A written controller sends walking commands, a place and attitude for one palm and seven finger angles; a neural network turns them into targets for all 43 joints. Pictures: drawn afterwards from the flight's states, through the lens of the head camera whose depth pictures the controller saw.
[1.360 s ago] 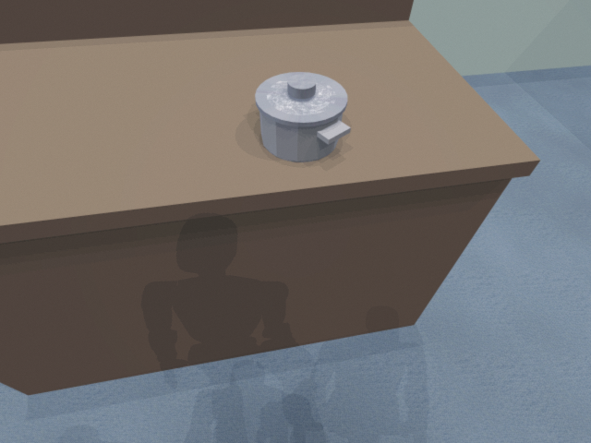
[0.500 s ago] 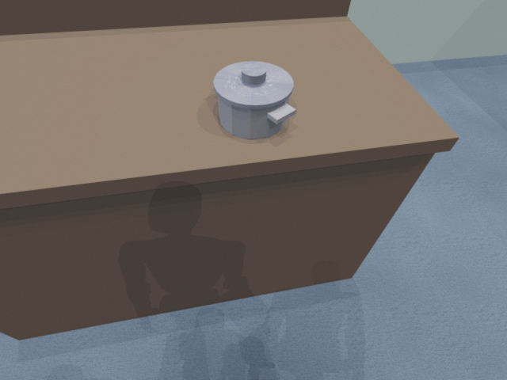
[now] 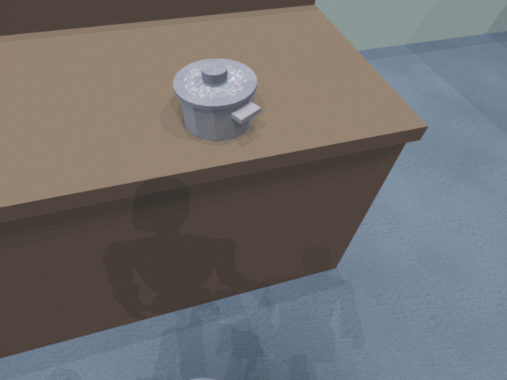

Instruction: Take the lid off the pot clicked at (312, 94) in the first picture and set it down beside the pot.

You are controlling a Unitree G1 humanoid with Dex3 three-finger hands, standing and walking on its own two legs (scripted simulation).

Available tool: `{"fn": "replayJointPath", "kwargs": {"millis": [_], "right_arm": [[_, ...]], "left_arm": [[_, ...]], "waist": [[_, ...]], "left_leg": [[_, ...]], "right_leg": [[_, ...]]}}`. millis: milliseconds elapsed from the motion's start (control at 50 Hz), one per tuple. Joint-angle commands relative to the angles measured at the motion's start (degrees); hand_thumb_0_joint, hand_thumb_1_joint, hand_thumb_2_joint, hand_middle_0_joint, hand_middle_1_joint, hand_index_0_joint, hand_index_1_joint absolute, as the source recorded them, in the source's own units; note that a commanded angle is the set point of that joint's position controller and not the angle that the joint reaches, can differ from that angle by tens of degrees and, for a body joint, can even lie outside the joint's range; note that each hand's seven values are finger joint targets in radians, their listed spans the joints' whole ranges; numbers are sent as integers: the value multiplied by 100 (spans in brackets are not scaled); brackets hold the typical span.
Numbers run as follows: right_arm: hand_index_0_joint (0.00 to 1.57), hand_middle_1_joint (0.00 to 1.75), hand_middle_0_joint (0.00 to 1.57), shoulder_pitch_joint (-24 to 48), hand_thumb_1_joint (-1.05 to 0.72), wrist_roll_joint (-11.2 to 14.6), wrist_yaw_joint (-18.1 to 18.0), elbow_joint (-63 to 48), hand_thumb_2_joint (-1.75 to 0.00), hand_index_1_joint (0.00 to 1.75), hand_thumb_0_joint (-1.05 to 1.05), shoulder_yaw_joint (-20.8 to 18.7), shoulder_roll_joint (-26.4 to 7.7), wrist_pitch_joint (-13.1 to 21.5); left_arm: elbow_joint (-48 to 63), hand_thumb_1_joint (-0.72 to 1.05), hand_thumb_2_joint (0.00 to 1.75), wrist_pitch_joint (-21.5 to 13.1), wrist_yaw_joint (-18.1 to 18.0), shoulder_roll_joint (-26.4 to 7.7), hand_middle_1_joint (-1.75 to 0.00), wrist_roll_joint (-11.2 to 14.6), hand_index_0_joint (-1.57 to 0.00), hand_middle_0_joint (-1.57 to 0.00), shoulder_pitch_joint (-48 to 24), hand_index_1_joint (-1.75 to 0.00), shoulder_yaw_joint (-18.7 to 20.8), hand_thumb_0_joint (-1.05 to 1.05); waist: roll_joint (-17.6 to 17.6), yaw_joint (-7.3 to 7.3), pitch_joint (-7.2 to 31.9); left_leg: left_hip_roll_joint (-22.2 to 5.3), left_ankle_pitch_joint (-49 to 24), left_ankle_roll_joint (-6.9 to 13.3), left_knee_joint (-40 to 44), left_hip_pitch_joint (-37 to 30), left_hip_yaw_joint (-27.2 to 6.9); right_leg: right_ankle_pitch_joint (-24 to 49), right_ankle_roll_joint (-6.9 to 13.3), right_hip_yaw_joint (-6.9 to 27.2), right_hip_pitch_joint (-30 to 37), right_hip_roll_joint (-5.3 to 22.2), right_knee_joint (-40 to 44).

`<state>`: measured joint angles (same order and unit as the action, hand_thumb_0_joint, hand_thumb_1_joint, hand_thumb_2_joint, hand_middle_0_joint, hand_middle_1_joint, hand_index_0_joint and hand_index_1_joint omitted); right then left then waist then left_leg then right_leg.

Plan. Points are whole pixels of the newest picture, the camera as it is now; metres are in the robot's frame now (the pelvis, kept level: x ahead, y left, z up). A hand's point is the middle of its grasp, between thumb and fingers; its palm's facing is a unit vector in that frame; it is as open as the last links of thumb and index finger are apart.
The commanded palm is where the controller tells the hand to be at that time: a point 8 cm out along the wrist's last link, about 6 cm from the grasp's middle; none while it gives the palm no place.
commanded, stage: turn to face it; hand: left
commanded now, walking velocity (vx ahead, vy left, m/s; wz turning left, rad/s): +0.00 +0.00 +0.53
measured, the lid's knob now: (214, 72) +0.61 +0.12 +0.15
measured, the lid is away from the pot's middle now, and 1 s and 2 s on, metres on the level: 0.00 0.00 0.00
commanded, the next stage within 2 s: take the last steps up to it in 0.54 s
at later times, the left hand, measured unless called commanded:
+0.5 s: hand out of the picture +0.05 +0.25 -0.16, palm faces +0.21 -0.94 -0.26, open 7.4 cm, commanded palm none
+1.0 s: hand out of the picture -0.05 +0.14 -0.19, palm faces +0.35 -0.93 -0.13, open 7.3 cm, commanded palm none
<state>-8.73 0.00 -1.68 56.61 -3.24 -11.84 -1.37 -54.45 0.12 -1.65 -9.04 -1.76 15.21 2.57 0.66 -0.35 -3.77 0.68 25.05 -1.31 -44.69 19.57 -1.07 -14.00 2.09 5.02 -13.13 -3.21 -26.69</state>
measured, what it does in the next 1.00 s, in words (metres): steps on the spot, turning left: left foot, then right foot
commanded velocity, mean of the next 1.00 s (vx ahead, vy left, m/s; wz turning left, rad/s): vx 0.07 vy -0.06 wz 0.16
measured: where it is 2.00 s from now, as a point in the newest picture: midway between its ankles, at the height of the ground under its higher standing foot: outside the picture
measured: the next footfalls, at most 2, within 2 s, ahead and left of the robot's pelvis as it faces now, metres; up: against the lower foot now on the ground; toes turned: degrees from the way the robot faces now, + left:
left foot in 0.10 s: +0.03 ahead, +0.11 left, +0.00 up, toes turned +5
right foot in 0.62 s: +0.04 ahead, -0.10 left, +0.00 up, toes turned +16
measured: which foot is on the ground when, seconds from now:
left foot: up 0.00-0.08, down 0.10-0.62, up 0.64-0.98, down 1.00-1.00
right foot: down 0.00-0.12, up 0.14-0.60, down 0.62-1.00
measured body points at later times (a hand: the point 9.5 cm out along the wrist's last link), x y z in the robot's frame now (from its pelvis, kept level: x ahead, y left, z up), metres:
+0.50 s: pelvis +0.00 +0.02 +0.00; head +0.06 +0.04 +0.45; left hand +0.04 +0.30 -0.14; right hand +0.06 -0.21 -0.14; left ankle -0.01 +0.11 -0.74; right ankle +0.00 -0.13 -0.69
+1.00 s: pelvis +0.03 +0.00 -0.01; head +0.04 +0.02 +0.44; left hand -0.06 +0.19 -0.18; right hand +0.17 -0.21 -0.15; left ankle +0.00 +0.10 -0.75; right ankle +0.00 -0.11 -0.74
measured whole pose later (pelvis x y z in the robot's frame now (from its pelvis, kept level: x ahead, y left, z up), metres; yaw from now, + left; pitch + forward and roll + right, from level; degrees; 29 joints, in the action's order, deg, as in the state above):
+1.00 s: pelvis +0.03 +0.00 -0.01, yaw +15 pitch +0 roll -1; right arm -11.1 -1.2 -1.1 57.8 -2.7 -9.1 0.9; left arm -58.1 0.0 -0.3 -8.7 -1.4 23.7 2.5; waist 2.4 -1.8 -1.4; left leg -1.5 16.5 0.0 -31.1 14.6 3.1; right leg -21.5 2.4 -0.4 -9.1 -2.8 -30.6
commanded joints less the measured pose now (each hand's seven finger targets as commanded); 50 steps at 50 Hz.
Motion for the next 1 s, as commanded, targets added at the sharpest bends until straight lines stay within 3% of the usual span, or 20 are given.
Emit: {"fn": "replayJointPath", "kwargs": {"millis": [0, 40, 60, 100, 120, 140, 220, 440, 520, 560, 580, 600, 620, 640, 700, 820, 920, 940, 960, 980], "right_arm": [[20, 30, 20, -295, -90, 8, 48, -263, -90, 30, 0, -9, -263, 134], [20, 30, 20, -495, -90, -8, 72, -224, -90, 30, 0, -8, -294, 164], [20, 30, 20, -628, -90, -28, 81, -213, -90, 30, 0, -31, -459, 196], [20, 30, 20, -819, -90, -139, 104, -306, -90, 30, 0, -162, -1028, 159], [20, 30, 20, -1099, -90, -154, 94, -271, -90, 30, 0, -167, -1024, 93], [20, 30, 20, -966, -90, -163, 42, -257, -90, 30, 0, -116, -867, 106], [20, 30, 20, -604, -90, -125, -9, -459, -90, 30, 0, -66, -745, 189], [20, 30, 20, -1016, -90, -177, -47, -419, -90, 30, 0, -144, -923, 131], [20, 30, 20, -754, -90, -163, -45, -488, -90, 30, 0, -187, -978, 98], [20, 30, 20, -599, -90, -94, -18, -492, -90, 30, 0, -172, -898, 82], [20, 30, 20, -643, -90, -32, 5, -476, -90, 30, 0, -142, -686, 96], [20, 30, 20, -650, -90, -1, 15, -579, -90, 30, 0, -98, -399, 90], [20, 30, 20, -596, -90, -82, -6, -640, -90, 30, 0, -173, -523, 28], [20, 30, 20, -554, -90, -142, 10, -574, -90, 30, 0, -180, -542, -1], [20, 30, 20, -718, -90, -152, 95, -286, -90, 30, 0, -154, -475, 10], [20, 30, 20, -47, -90, -110, 133, -368, -90, 30, 0, -75, -163, 117], [20, 30, 20, -579, -90, -93, 40, -81, -90, 30, 0, -18, -42, 329], [20, 30, 20, -920, -90, -91, 2, 48, -90, 30, 0, -31, -175, 399], [20, 30, 20, -1380, -90, -133, -42, 165, -90, 30, 0, -132, -626, 464], [20, 30, 20, -1764, -90, -195, -66, 182, -90, 30, 0, -257, -1140, 430]], "left_arm": [[364, 90, 90, -83, -102, -1177, -30, 34, -20, -20, 199, -30, 300, 0], [450, 90, 90, -52, -105, -1186, -30, 77, -20, -20, 32, -30, 321, 0], [516, 90, 90, -34, -88, -1088, -30, 90, -20, -20, 35, -30, 311, 0], [667, 90, 90, -6, -40, -771, -30, 92, -20, -20, -7, -30, 220, 0], [715, 90, 90, 41, -94, -841, -30, 69, -20, -20, -181, -30, 208, 0], [646, 90, 90, 80, -107, -895, -30, 46, -20, -20, -315, -30, 257, 0], [558, 90, 90, 68, 34, -818, -30, 64, -20, -20, -371, -30, 278, 0], [712, 90, 90, 96, 15, -755, -30, 115, -20, -20, -735, -30, 206, 0], [603, 90, 90, 69, -7, -764, -30, 140, -20, -20, -312, -30, 193, 0], [491, 90, 90, 29, -39, -842, -30, 135, -20, -20, 48, -30, 211, 0], [484, 90, 90, -17, -71, -1053, -30, 90, -20, -20, 105, -30, 241, 0], [498, 90, 90, -39, -107, -1472, -30, 36, -20, -20, 200, -30, 338, 0], [552, 90, 90, -24, -91, -1650, -30, 40, -20, -20, 326, -30, 353, 0], [574, 90, 90, -21, -93, -1393, -30, 61, -20, -20, 264, -30, 294, 0], [514, 90, 90, -134, -43, -826, -30, 92, -20, -20, 25, -30, 170, 0], [181, 90, 90, -221, 11, -833, -30, 16, -20, -20, 723, -30, 146, 0], [11, 90, 90, -167, 65, -844, -30, 62, -20, -20, 654, -30, 176, 0], [17, 90, 90, -161, 80, -712, -30, 73, -20, -20, 643, -30, 169, 0], [40, 90, 90, -166, 121, -512, -30, 87, -20, -20, 761, -30, 151, 0], [119, 90, 90, -175, 153, -385, -30, 84, -20, -20, 840, -30, 122, 0]], "waist": [[758, -21, 468], [595, 106, 451], [82, 140, 509], [-1862, 207, 451], [-1603, 346, 379], [-1589, 243, 240], [-364, 13, 384], [-777, 285, 751], [-804, 104, 859], [-474, -95, 952], [146, -94, 962], [1538, -106, 787], [1543, -204, 518], [857, -128, 223], [931, 123, 308], [796, -141, -26], [775, 116, 149], [422, 278, 227], [-580, 449, 462], [-1668, 526, 518]], "left_leg": [[16, -476, 2, 927, -103, 188], [-64, -1290, 41, 1827, -708, 197], [-279, -1970, 133, 2199, -1144, -91], [-1939, -4496, 1183, 2663, -1638, -2086], [-2021, -4360, 1416, 2771, -1283, -2266], [-1739, -3836, 1360, 2828, -1016, -2220], [-1183, -3423, 1146, 2793, -1149, -1597], [-1169, -3989, 1281, 2511, -1674, -1969], [-1088, -3795, 1149, 2242, -1112, -2010], [-795, -2882, 820, 1918, -497, -1824], [-473, -2114, 543, 1453, 116, -1439], [307, -394, 151, 472, 1200, -517], [375, 960, 32, -650, 1320, -340], [209, 846, 69, -1380, 1388, -478], [-33, -5, 20, -1836, 1388, -172], [-143, -106, -4, -452, 789, 342], [-16, -1015, 67, 1596, -930, 687], [-242, -1287, 137, 2091, -1579, 438], [-1192, -1478, 482, 2488, -2449, -767], [-2550, -1798, 1084, 2921, -2829, -2328]], "right_leg": [[2957, 678, 786, 735, 1538, 345], [2541, 419, 515, 373, 1481, -6], [1990, 230, 254, 31, 1285, -434], [-1837, -342, -770, -1365, 310, -2210], [-2203, -293, -429, -1314, 295, -3041], [-1841, -311, -126, -1527, 394, -3363], [-763, -427, -228, -1726, 476, -3815], [-1187, -524, -347, -1439, 421, -2159], [-850, -386, -315, -433, 267, -1065], [192, -406, -322, 554, 328, 202], [632, -325, 161, 1193, 844, 683], [1191, 150, 1693, 1585, 2097, 931], [1507, 803, 2147, 928, 2885, 1071], [1015, 1014, 1778, 542, 2582, 1112], [1255, 737, 770, 881, 1528, 948], [931, 963, 775, 520, 1473, 1179], [969, 703, 491, -53, 1106, 594], [848, 548, 350, -376, 912, 54], [183, 289, 5, -1201, 526, -1077], [-1793, 6, -673, -2220, 141, -2396]]}}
